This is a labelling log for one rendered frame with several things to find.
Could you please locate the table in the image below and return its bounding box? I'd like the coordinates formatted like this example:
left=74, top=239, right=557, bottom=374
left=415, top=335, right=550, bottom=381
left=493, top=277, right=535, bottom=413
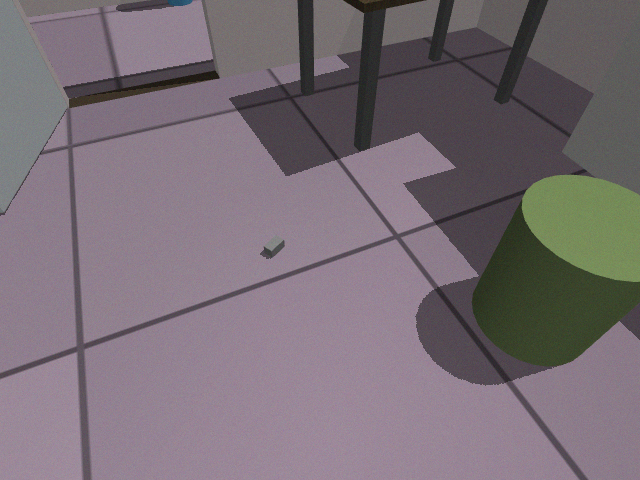
left=298, top=0, right=548, bottom=151

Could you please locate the small box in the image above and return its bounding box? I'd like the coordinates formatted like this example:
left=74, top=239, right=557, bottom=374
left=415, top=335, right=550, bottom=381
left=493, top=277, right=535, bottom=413
left=264, top=235, right=285, bottom=258

